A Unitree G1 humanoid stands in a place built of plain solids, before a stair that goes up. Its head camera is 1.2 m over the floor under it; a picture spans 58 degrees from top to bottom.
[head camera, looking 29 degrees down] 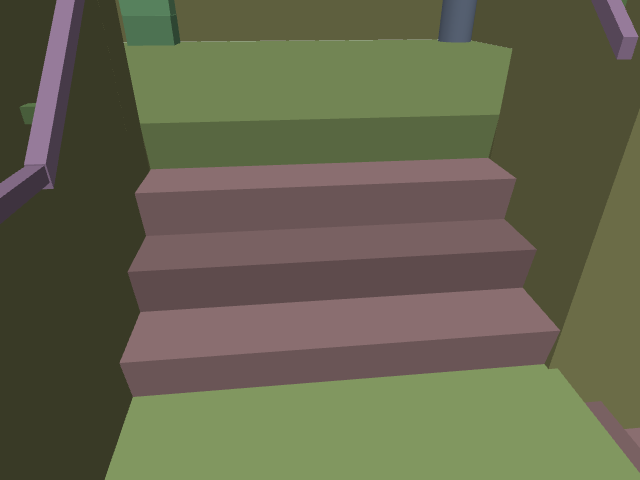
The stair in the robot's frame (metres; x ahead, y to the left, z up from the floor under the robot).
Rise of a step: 0.20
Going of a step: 0.24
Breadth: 1.50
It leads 6 degrees to the left of straight ahead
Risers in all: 4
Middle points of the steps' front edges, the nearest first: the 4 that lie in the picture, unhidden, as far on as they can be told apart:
1.10 -0.10 0.18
1.34 -0.08 0.37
1.58 -0.05 0.57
1.82 -0.03 0.77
